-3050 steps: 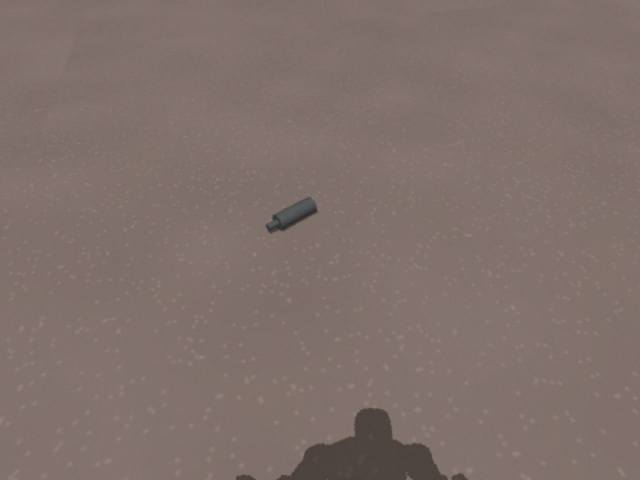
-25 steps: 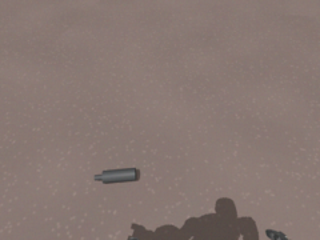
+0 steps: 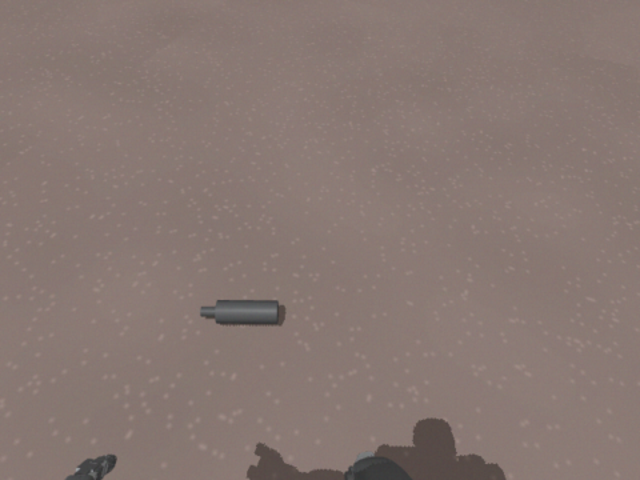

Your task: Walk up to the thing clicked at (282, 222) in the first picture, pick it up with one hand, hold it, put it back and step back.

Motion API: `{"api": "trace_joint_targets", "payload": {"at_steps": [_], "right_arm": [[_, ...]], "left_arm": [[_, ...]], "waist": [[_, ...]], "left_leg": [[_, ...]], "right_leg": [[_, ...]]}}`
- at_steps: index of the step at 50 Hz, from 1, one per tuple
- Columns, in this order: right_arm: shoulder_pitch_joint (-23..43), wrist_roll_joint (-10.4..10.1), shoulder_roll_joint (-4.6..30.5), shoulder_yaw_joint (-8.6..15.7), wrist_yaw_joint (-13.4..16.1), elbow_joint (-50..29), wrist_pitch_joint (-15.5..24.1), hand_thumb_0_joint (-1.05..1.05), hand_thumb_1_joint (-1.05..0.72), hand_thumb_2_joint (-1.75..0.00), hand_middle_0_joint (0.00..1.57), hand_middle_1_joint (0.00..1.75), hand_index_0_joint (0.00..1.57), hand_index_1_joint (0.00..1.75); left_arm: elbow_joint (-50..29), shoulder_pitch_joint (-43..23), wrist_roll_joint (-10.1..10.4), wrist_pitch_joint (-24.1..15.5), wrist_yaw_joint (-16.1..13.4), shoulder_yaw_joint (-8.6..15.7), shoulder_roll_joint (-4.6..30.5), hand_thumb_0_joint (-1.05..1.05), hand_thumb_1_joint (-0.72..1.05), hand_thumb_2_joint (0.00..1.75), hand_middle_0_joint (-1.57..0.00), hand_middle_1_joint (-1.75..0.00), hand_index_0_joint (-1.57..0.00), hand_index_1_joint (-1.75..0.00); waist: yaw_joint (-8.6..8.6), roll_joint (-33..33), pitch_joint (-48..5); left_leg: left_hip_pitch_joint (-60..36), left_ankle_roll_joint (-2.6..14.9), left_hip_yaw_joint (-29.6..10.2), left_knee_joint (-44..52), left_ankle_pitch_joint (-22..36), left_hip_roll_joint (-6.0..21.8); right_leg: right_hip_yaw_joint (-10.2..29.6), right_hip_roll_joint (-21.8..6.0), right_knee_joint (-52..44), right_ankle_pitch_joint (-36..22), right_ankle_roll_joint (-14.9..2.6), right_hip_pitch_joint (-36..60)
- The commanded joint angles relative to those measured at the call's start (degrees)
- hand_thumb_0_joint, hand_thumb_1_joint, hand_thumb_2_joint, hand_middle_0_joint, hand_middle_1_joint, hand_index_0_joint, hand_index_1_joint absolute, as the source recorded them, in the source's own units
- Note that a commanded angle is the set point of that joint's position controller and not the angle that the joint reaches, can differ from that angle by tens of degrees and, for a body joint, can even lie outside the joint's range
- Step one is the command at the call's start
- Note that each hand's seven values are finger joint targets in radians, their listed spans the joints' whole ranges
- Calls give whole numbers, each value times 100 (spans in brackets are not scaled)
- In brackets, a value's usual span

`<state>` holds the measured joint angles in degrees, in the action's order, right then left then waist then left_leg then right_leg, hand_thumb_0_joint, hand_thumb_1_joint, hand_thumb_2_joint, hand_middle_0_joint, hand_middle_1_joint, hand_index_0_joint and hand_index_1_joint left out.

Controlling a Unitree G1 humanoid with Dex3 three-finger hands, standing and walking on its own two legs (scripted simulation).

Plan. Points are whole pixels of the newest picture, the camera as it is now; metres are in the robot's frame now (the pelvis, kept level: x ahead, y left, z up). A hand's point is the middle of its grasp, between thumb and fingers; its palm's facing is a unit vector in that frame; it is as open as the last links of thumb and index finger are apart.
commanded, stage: step back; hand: left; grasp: from above
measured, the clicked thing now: (239, 311) +0.71 +0.22 -0.72
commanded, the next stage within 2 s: none
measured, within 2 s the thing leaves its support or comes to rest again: neither
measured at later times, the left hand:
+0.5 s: hand out of the picture -0.07 +0.22 -0.12, palm faces -0.07 -0.90 -0.43, open 7.4 cm
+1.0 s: hand out of the picture -0.26 +0.21 -0.16, palm faces -0.05 -0.92 -0.38, open 7.4 cm
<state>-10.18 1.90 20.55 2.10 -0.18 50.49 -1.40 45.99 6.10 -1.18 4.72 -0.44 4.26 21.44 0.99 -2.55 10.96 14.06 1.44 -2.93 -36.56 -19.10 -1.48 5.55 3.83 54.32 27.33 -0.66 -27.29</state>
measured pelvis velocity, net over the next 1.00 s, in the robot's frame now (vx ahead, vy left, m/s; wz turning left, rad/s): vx -0.35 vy -0.06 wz -0.07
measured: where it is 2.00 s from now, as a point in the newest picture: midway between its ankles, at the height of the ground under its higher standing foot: outside the picture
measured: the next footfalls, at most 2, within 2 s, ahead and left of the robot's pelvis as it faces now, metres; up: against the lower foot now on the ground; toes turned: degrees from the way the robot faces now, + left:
right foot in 0.30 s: -0.10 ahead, -0.15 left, +0.00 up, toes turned -2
left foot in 0.68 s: -0.21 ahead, +0.07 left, +0.00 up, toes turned -2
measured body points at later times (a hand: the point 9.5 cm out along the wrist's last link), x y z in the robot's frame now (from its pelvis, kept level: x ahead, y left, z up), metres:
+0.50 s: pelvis -0.16 -0.04 +0.01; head -0.12 -0.08 +0.45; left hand -0.06 +0.27 -0.09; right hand -0.08 -0.37 -0.13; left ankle -0.16 +0.11 -0.64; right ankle -0.14 -0.15 -0.73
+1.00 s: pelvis -0.35 -0.06 -0.01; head -0.29 -0.05 +0.44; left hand -0.25 +0.25 -0.13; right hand -0.22 -0.38 -0.10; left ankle -0.25 +0.07 -0.73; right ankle -0.40 -0.19 -0.71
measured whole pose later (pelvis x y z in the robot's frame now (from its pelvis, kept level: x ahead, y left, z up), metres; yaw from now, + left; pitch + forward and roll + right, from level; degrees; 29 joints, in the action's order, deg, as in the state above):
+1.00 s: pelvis -0.35 -0.06 -0.01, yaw -4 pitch -2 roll +0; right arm -5.1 2.1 22.1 2.4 0.2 46.7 -1.8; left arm 49.4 11.3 -0.8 2.6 -0.1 3.9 22.6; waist -1.8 -1.4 8.9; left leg 22.5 0.3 1.0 -35.6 -11.4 2.8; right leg 4.4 1.0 46.4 28.3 1.1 -14.9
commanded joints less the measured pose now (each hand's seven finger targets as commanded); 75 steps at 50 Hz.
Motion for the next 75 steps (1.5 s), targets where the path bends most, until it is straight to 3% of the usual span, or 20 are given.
{"api": "trace_joint_targets", "payload": {"at_steps": [1, 9, 14, 16, 17, 18, 22, 30, 33, 37, 40, 48, 51, 53, 54, 58, 64, 68, 71, 75], "right_arm": [[784, 62, 1490, 390, 205, -667, 189, 0, -90, -90, 20, 30, 20, 30], [-5, -22, 1546, 500, 251, -675, 143, 0, -90, -90, 20, 30, 20, 30], [538, -84, 1784, 522, 178, -843, -40, 0, -90, -90, 20, 30, 20, 30], [563, -174, 1334, 394, 162, -954, -63, 0, -90, -90, 20, 30, 20, 30], [754, -199, 1189, 397, 259, -1033, -57, 0, -90, -90, 20, 30, 20, 30], [620, -166, 1458, 511, 305, -925, -85, 0, -90, -90, 20, 30, 20, 30], [-103, -196, 1226, 368, 237, -477, -27, 0, -90, -90, 20, 30, 20, 30], [-208, -68, 1031, 272, 270, -560, 140, 0, -90, -90, 20, 30, 20, 30], [-742, -31, 1131, 386, 228, -259, 120, 0, -90, -90, 20, 30, 20, 30], [189, 65, 2329, 620, 201, -583, 113, 0, -90, -90, 20, 30, 20, 30], [660, 103, 1502, 378, 242, -694, 132, 0, -90, -90, 20, 30, 20, 30], [107, 50, 1554, 453, 132, -540, -12, 0, -90, -90, 20, 30, 20, 30], [328, -26, 1567, 437, 77, -514, -163, 0, -90, -90, 20, 30, 20, 30], [368, -45, 910, 233, 69, -718, -118, 0, -90, -90, 20, 30, 20, 30], [867, -27, 1287, 391, 153, -760, -135, 0, -90, -90, 20, 30, 20, 30], [164, -115, 1156, 329, 63, -180, -31, 0, -90, -90, 20, 30, 20, 30], [376, 33, 1195, 342, -55, -156, 144, 0, -90, -90, 20, 30, 20, 30], [-245, 41, 1185, 452, -61, 197, 303, 0, -90, -90, 20, 30, 20, 30], [-635, 53, 2181, 689, -41, 214, 353, 0, -90, -90, 20, 30, 20, 30], [-181, 82, 1589, 526, -51, 81, 375, 0, -90, -90, 20, 30, 20, 30]], "left_arm": [[-368, 525, 94, -153, -64, 408, 1126, 0, 90, 90, -20, -30, -20, -30], [-443, 422, 13, -274, -44, 351, 993, 0, 90, 90, -20, -30, -20, -30], [167, 1444, -15, -321, 8, 367, 1016, 0, 90, 90, -20, -30, -20, -30], [112, 1312, -163, -365, 18, 525, 1615, 0, 90, 90, -20, -30, -20, -30], [-145, 794, -130, -310, 29, 658, 2235, 0, 90, 90, -20, -30, -20, -30], [-381, 269, -152, -329, -5, 652, 2359, 0, 90, 90, -20, -30, -20, -30], [-505, -387, -135, -352, -58, 462, 1374, 0, 90, 90, -20, -30, -20, -30], [-581, 516, -109, -265, -198, 429, 1295, 0, 90, 90, -20, -30, -20, -30], [-707, 181, -17, -133, -131, 352, 1323, 0, 90, 90, -20, -30, -20, -30], [-750, -295, -22, -107, -168, 405, 1376, 0, 90, 90, -20, -30, -20, -30], [-358, 385, 79, -90, -86, 377, 1183, 0, 90, 90, -20, -30, -20, -30], [-73, 541, 17, -442, -49, 216, 1038, 0, 90, 90, -20, -30, -20, -30], [570, 1276, -61, -576, -77, 277, 1109, 0, 90, 90, -20, -30, -20, -30], [432, 1032, -211, -614, -96, 483, 1895, 0, 90, 90, -20, -30, -20, -30], [179, 582, -251, -574, -116, 556, 2440, 0, 90, 90, -20, -30, -20, -30], [195, -78, -111, -682, -130, 331, 1371, 0, 90, 90, -20, -30, -20, -30], [341, 678, -184, -699, -31, 446, 1664, 0, 90, 90, -20, -30, -20, -30], [260, 488, -111, -587, 21, 265, 1407, 0, 90, 90, -20, -30, -20, -30], [236, 127, -12, -633, 0, 250, 1309, 0, 90, 90, -20, -30, -20, -30], [358, 356, -4, -746, 100, 231, 1284, 0, 90, 90, -20, -30, -20, -30]], "waist": [[-448, 896, -864], [109, 1241, -1414], [-324, 1450, -1770], [-291, -75, -1446], [-500, -1446, -1064], [-402, -1535, -631], [90, -673, -729], [-405, -1096, -1717], [-127, -614, -1758], [43, 1595, -1013], [-462, 842, -980], [92, 1595, -1614], [-241, 1067, -1719], [-286, -964, -1155], [-670, -1148, -736], [9, -243, -413], [-543, -917, -584], [-163, -458, -962], [186, 1129, -933], [-46, 931, -391]], "left_leg": [[25, 896, -897, 1419, 2721, 1426], [-1269, 1298, -904, 778, 3118, 1637], [-136, 855, -739, 431, 1857, 1399], [1502, 148, -431, -666, 207, 344], [1599, -155, -131, -2058, -1471, -476], [1173, -221, -632, -3040, -1636, -149], [1311, -160, -611, -3347, -657, -616], [1214, -234, -43, -419, -1061, 63], [-81, -90, 385, 1490, 775, -86], [1108, 1737, -3038, 1994, 1661, 2712], [390, 1127, -1007, 1370, 2736, 1580], [-1055, 1116, -747, 904, 1164, 1373], [-68, 706, -321, 139, 531, 1005], [2333, -8, -84, -1162, -1282, -159], [1539, -210, -854, -1863, -1481, 24], [1369, -187, -642, -2185, -239, -247], [1306, -311, -61, -402, -889, 83], [-618, -75, 315, 1622, -57, -99], [-862, 1344, -3293, 2395, -2322, 2084], [-413, 1078, -1837, 2115, -1211, 1476]], "right_leg": [[647, 311, 1886, -26, -72, -251], [141, -188, -292, 259, 314, 83], [-589, -279, -2964, -1230, 0, 1840], [1304, -1283, -3247, -1162, -450, 2132], [2529, -2497, -3809, -984, -1402, 747], [3010, -2915, -4141, -623, -1716, -374], [427, -1355, -3161, -2209, -806, 571], [780, -1897, -2208, -4382, -1117, 2984], [484, -1590, -1733, -3482, -724, 2056], [495, -113, 1507, 1010, -3, 465], [603, 198, 2110, 174, -59, 56], [-412, -322, -1635, 196, 212, 674], [-743, -127, -3582, -1016, -14, 2100], [2218, -1810, -3867, 508, -573, 2170], [3223, -2895, -4296, 1285, -1471, 266], [542, -1437, -3399, -1153, -721, 862], [1044, -1730, -3667, 1073, -918, 1733], [362, -1490, -2702, -85, -694, 1059], [-558, -476, -170, 643, -100, -579], [-422, -680, -743, 203, -144, -311]]}}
